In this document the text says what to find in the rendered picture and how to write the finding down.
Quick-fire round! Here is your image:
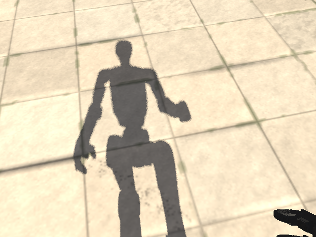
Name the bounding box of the robot right hand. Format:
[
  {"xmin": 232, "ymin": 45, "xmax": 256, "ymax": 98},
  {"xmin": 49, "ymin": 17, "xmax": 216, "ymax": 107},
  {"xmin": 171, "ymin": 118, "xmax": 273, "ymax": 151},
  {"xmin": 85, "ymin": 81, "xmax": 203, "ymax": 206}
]
[{"xmin": 274, "ymin": 209, "xmax": 316, "ymax": 237}]

